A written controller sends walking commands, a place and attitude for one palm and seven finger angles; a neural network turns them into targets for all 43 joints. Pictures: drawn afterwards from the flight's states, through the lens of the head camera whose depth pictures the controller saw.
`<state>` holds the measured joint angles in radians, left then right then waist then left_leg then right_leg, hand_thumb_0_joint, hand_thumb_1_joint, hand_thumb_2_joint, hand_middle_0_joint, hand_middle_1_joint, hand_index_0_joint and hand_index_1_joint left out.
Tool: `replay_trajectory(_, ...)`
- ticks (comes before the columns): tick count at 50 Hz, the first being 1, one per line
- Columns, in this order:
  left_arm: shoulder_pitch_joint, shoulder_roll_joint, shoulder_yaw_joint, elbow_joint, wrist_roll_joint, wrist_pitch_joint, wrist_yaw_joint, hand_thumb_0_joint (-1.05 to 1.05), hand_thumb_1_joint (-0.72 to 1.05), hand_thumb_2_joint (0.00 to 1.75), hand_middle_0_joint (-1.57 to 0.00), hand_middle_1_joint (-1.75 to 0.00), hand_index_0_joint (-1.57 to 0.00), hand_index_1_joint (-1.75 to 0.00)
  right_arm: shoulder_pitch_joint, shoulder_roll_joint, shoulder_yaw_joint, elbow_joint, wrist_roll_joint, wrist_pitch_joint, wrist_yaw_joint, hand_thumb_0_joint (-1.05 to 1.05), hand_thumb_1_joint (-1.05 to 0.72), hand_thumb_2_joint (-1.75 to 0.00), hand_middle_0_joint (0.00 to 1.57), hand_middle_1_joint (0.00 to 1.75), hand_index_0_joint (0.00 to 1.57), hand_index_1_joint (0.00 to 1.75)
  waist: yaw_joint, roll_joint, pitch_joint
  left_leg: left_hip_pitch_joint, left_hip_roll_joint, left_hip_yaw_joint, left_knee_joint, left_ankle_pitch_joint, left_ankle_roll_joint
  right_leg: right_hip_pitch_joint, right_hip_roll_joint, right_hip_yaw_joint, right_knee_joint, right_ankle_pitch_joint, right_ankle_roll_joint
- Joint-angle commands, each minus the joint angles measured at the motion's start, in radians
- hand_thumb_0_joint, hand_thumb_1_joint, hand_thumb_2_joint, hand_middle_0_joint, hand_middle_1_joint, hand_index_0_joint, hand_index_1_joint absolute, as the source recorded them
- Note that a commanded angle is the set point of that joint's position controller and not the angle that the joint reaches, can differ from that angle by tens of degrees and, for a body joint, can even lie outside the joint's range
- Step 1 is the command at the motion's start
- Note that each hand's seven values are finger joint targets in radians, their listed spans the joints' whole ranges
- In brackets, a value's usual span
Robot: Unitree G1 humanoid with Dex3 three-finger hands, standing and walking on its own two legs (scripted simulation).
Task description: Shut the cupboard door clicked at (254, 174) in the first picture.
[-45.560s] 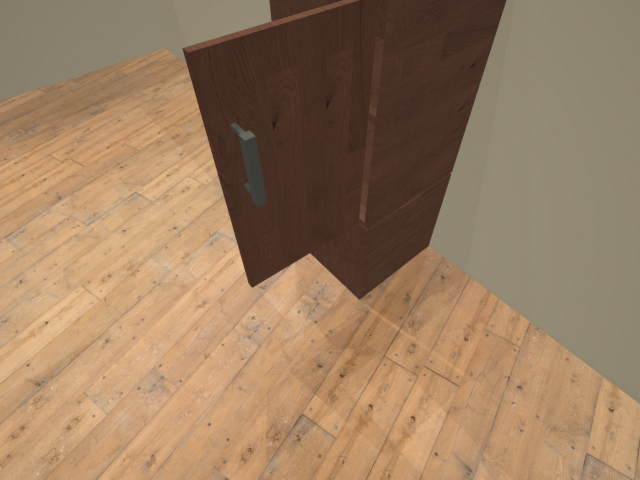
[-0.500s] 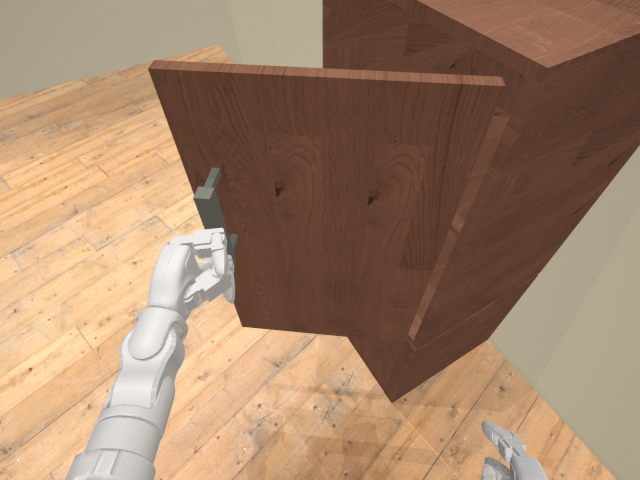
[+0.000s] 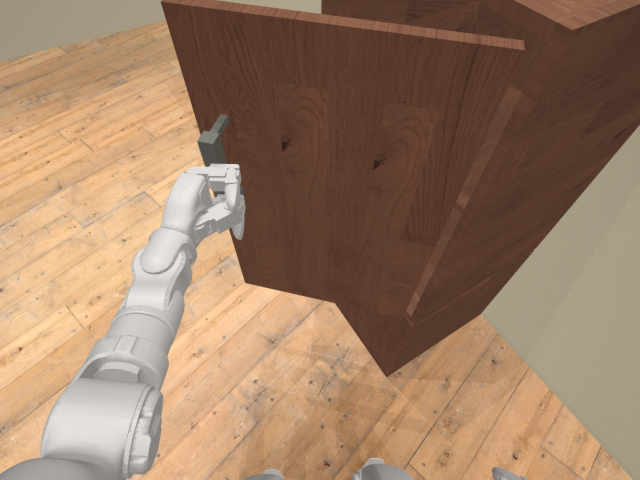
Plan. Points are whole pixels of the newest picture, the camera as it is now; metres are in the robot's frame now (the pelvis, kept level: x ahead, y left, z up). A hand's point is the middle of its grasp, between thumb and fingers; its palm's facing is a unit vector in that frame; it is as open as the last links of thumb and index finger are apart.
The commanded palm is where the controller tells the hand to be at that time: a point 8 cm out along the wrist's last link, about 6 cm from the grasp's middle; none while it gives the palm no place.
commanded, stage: push the door shut along its arc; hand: left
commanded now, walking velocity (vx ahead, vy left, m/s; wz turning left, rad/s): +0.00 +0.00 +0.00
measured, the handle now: (226, 170) +0.50 +0.13 +0.08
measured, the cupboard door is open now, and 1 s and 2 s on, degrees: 45 29 18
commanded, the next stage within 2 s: pull the fist back off the door in 1.28 s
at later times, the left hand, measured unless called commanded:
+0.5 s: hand (268, 179) +0.49 +0.07 +0.08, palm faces -0.37 -0.93 -0.04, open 3.1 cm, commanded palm +0.49 +0.11 +0.09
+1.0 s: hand (299, 156) +0.52 +0.03 +0.09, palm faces -0.47 -0.88 -0.01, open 3.0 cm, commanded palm +0.54 +0.07 +0.09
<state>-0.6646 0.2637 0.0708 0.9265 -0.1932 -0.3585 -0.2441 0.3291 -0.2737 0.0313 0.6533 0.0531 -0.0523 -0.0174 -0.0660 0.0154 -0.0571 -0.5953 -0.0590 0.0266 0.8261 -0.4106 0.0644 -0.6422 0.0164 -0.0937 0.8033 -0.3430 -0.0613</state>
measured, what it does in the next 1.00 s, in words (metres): stands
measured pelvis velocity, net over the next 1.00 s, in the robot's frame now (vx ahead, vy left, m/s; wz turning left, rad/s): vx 0.02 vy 0.00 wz -0.04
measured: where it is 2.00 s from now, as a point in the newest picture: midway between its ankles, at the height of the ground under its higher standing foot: outside the picture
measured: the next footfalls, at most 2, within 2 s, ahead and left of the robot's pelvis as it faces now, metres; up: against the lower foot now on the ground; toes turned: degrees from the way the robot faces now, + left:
none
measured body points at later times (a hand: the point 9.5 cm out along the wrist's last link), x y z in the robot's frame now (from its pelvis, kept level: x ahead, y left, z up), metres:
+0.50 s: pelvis +0.00 +0.01 -0.01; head +0.10 +0.01 +0.43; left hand +0.50 +0.13 +0.09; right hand +0.01 -0.26 -0.13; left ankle +0.00 +0.08 -0.70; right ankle +0.03 -0.08 -0.70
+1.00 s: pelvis +0.02 +0.00 -0.02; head +0.14 -0.01 +0.42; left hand +0.54 +0.08 +0.09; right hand +0.00 -0.27 -0.13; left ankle +0.00 +0.08 -0.70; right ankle +0.03 -0.08 -0.70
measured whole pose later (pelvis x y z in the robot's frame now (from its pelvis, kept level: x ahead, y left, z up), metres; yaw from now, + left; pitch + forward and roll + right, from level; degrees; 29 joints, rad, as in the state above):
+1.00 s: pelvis +0.02 +0.00 -0.02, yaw -2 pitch +19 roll -1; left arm -1.07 0.37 0.16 1.21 -0.13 -0.28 -0.42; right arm 0.40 -0.28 0.04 0.64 0.02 -0.01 -0.02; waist -0.19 0.03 -0.08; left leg -0.79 -0.03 0.05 0.92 -0.47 0.06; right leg -0.84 0.05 -0.07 0.88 -0.38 -0.07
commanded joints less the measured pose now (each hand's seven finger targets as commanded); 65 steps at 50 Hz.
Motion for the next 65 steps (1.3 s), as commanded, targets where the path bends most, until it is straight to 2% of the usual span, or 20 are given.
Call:
replay_trajectory(1, -0.613, 0.071, -0.012, -0.122, 0.004, -0.064, -0.040, 0.00, 0.90, 0.90, -1.30, -1.50, -1.30, -1.50, 0.056, -0.153, -0.059, -0.083, -0.006, -0.038, -0.008, 0.00, -0.90, -0.90, 0.20, 0.30, 0.20, 0.30, -0.100, -0.022, -0.332, 0.140, 0.041, -0.095, -0.115, 0.143, -0.031, 0.076, -0.008, 0.089, -0.094, 0.126, 0.028)
replay_trajectory(5, -0.663, 0.118, 0.021, -0.066, 0.004, -0.065, -0.065, 0.00, 0.90, 0.90, -1.30, -1.50, -1.30, -1.50, 0.087, -0.167, -0.059, -0.067, -0.012, -0.036, -0.007, 0.00, -0.90, -0.90, 0.20, 0.30, 0.20, 0.30, -0.106, -0.007, -0.366, 0.134, 0.045, -0.106, -0.100, 0.171, -0.033, 0.057, -0.005, 0.087, -0.074, 0.144, 0.023)
replay_trajectory(6, -0.678, 0.106, 0.010, -0.068, 0.003, -0.067, -0.072, 0.00, 0.90, 0.90, -1.30, -1.50, -1.30, -1.50, 0.088, -0.164, -0.059, -0.069, -0.013, -0.038, -0.005, 0.00, -0.90, -0.90, 0.20, 0.30, 0.20, 0.30, -0.108, 0.027, -0.387, 0.144, 0.042, -0.102, -0.094, 0.187, -0.033, 0.055, -0.006, 0.090, -0.070, 0.156, 0.021)
replay_trajectory(15, -0.771, 0.112, 0.014, -0.015, 0.013, -0.061, -0.089, 0.00, 0.90, 0.90, -1.30, -1.50, -1.30, -1.50, 0.141, -0.176, -0.063, -0.055, -0.022, -0.022, 0.000, 0.00, -0.90, -0.90, 0.20, 0.30, 0.20, 0.30, -0.136, 0.015, -0.409, 0.163, 0.056, -0.124, -0.066, 0.246, -0.035, -0.020, 0.006, 0.076, -0.044, 0.175, 0.024)
replay_trajectory(18, -0.826, 0.170, 0.050, 0.004, 0.026, -0.060, -0.087, 0.00, 0.90, 0.90, -1.30, -1.50, -1.30, -1.50, 0.157, -0.182, -0.063, -0.045, -0.023, -0.017, -0.003, 0.00, -0.90, -0.90, 0.20, 0.30, 0.20, 0.30, -0.145, 0.023, -0.416, 0.145, 0.054, -0.123, -0.055, 0.245, -0.032, -0.021, 0.007, 0.079, -0.040, 0.178, 0.023)
replay_trajectory(20, -0.818, 0.165, 0.050, 0.020, 0.027, -0.053, -0.096, 0.00, 0.90, 0.90, -1.30, -1.50, -1.30, -1.50, 0.163, -0.182, -0.063, -0.048, -0.025, -0.015, -0.002, 0.00, -0.90, -0.90, 0.20, 0.30, 0.20, 0.30, -0.146, 0.015, -0.436, 0.142, 0.054, -0.120, -0.049, 0.247, -0.030, -0.016, 0.008, 0.081, -0.040, 0.183, 0.024)
replay_trajectory(23, -0.866, 0.135, 0.022, 0.004, 0.024, -0.049, -0.114, 0.00, 0.90, 0.90, -1.30, -1.50, -1.30, -1.50, 0.169, -0.181, -0.064, -0.042, -0.029, -0.013, -0.001, 0.00, -0.90, -0.90, 0.20, 0.30, 0.20, 0.30, -0.153, 0.071, -0.470, 0.204, 0.058, -0.131, -0.031, 0.319, -0.034, -0.055, 0.011, 0.073, -0.026, 0.215, 0.021)
replay_trajectory(26, -0.845, 0.194, 0.075, 0.045, 0.020, -0.026, -0.119, 0.00, 0.90, 0.90, -1.30, -1.50, -1.30, -1.50, 0.183, -0.187, -0.061, -0.045, -0.031, -0.004, -0.002, 0.00, -0.90, -0.90, 0.20, 0.30, 0.20, 0.30, -0.147, 0.031, -0.461, 0.162, 0.056, -0.127, -0.028, 0.325, -0.031, -0.024, 0.012, 0.075, -0.025, 0.231, 0.020)
replay_trajectory(27, -0.867, 0.166, 0.058, 0.039, 0.012, -0.024, -0.122, 0.00, 0.90, 0.90, -1.30, -1.50, -1.30, -1.50, 0.185, -0.184, -0.059, -0.049, -0.030, -0.003, -0.004, 0.00, -0.90, -0.90, 0.20, 0.30, 0.20, 0.30, -0.153, 0.051, -0.462, 0.169, 0.053, -0.125, -0.022, 0.358, -0.029, -0.034, 0.014, 0.070, -0.017, 0.250, 0.019)
replay_trajectory(34, -0.909, 0.175, 0.059, 0.031, 0.032, -0.023, -0.129, 0.00, 0.90, 0.90, -1.30, -1.50, -1.30, -1.50, 0.196, -0.183, -0.063, -0.047, -0.038, 0.005, 0.001, 0.00, -0.90, -0.90, 0.20, 0.30, 0.20, 0.30, -0.160, 0.065, -0.513, 0.196, 0.057, -0.126, 0.005, 0.396, -0.030, -0.053, 0.016, 0.074, -0.004, 0.275, 0.022)
replay_trajectory(42, -0.873, 0.305, 0.169, 0.073, 0.040, 0.011, -0.137, 0.00, 0.90, 0.90, -1.30, -1.50, -1.30, -1.50, 0.209, -0.188, -0.059, -0.067, -0.039, 0.023, -0.007, 0.00, -0.90, -0.90, 0.20, 0.30, 0.20, 0.30, -0.139, 0.024, -0.518, 0.075, 0.041, -0.082, 0.017, 0.388, -0.017, 0.071, 0.016, 0.091, 0.007, 0.363, 0.018)
replay_trajectory(46, -0.890, 0.266, 0.124, 0.072, 0.049, 0.017, -0.154, 0.00, 0.90, 0.90, -1.30, -1.50, -1.30, -1.50, 0.208, -0.183, -0.062, -0.070, -0.040, 0.028, -0.004, 0.00, -0.90, -0.90, 0.20, 0.30, 0.20, 0.30, -0.159, 0.002, -0.487, 0.043, 0.041, -0.072, 0.022, 0.353, -0.014, 0.062, 0.017, 0.099, -0.004, 0.357, 0.027)
replay_trajectory(47, -0.938, 0.220, 0.087, 0.060, 0.039, 0.014, -0.164, 0.00, 0.90, 0.90, -1.30, -1.50, -1.30, -1.50, 0.210, -0.181, -0.063, -0.068, -0.037, 0.028, -0.009, 0.00, -0.90, -0.90, 0.20, 0.30, 0.20, 0.30, -0.174, 0.031, -0.497, 0.074, 0.037, -0.073, 0.029, 0.382, -0.011, 0.039, 0.019, 0.093, 0.004, 0.371, 0.024)
replay_trajectory(48, -0.939, 0.256, 0.113, 0.072, 0.043, 0.018, -0.167, 0.00, 0.90, 0.90, -1.30, -1.50, -1.30, -1.50, 0.215, -0.188, -0.064, -0.059, -0.041, 0.027, -0.008, 0.00, -0.90, -0.90, 0.20, 0.30, 0.20, 0.30, -0.166, 0.031, -0.504, 0.085, 0.041, -0.080, 0.030, 0.379, -0.015, 0.031, 0.020, 0.094, -0.001, 0.359, 0.025)
replay_trajectory(50, -0.991, 0.245, 0.092, 0.066, 0.041, 0.027, -0.177, 0.00, 0.90, 0.90, -1.30, -1.50, -1.30, -1.50, 0.217, -0.187, -0.065, -0.048, -0.040, 0.024, -0.012, 0.00, -0.90, -0.90, 0.20, 0.30, 0.20, 0.30, -0.192, 0.020, -0.495, 0.068, 0.040, -0.074, 0.039, 0.346, -0.008, 0.019, 0.019, 0.101, -0.010, 0.343, 0.030)
replay_trajectory(52, -1.029, 0.203, 0.060, 0.055, 0.028, 0.030, -0.191, 0.00, 0.90, 0.90, -1.30, -1.50, -1.30, -1.50, 0.218, -0.185, -0.064, -0.040, -0.038, 0.020, -0.018, 0.00, -0.90, -0.90, 0.20, 0.30, 0.20, 0.30, -0.200, 0.054, -0.526, 0.107, 0.036, -0.079, 0.045, 0.379, -0.006, 0.002, 0.021, 0.091, 0.003, 0.355, 0.023)
replay_trajectory(53, -1.036, 0.221, 0.067, 0.047, 0.032, 0.030, -0.197, 0.00, 0.90, 0.90, -1.30, -1.50, -1.30, -1.50, 0.217, -0.189, -0.065, -0.033, -0.042, 0.015, -0.018, 0.00, -0.90, -0.90, 0.20, 0.30, 0.20, 0.30, -0.192, 0.073, -0.548, 0.130, 0.039, -0.088, 0.047, 0.388, -0.011, -0.011, 0.021, 0.091, 0.004, 0.346, 0.023)
replay_trajectory(56, -1.087, 0.188, 0.033, 0.092, 0.027, 0.053, -0.205, 0.00, 0.90, 0.90, -1.30, -1.50, -1.30, -1.50, 0.212, -0.188, -0.061, -0.006, -0.043, 0.007, -0.025, 0.00, -0.90, -0.90, 0.20, 0.30, 0.20, 0.30, -0.228, 0.038, -0.486, 0.073, 0.036, -0.080, 0.058, 0.315, -0.003, -0.042, 0.020, 0.094, -0.013, 0.295, 0.028)
replay_trajectory(62, -1.171, 0.108, -0.014, 0.092, 0.014, 0.065, -0.219, 0.00, 0.90, 0.90, -1.30, -1.50, -1.30, -1.50, 0.212, -0.192, -0.062, 0.029, -0.047, -0.020, -0.031, 0.00, -0.90, -0.90, 0.20, 0.30, 0.20, 0.30, -0.247, 0.107, -0.540, 0.149, 0.036, -0.101, 0.093, 0.367, 0.000, -0.151, 0.026, 0.065, 0.026, 0.269, 0.014)
replay_trajectory(65, -1.206, 0.106, -0.024, 0.115, 0.024, 0.077, -0.222, 0.00, 0.90, 0.90, -1.30, -1.50, -1.30, -1.50, 0.207, -0.197, -0.062, 0.048, -0.052, -0.033, -0.034, 0.00, -0.90, -0.90, 0.20, 0.30, 0.20, 0.30, -0.263, 0.086, -0.532, 0.128, 0.041, -0.104, 0.111, 0.331, 0.000, -0.194, 0.025, 0.069, 0.030, 0.229, 0.021)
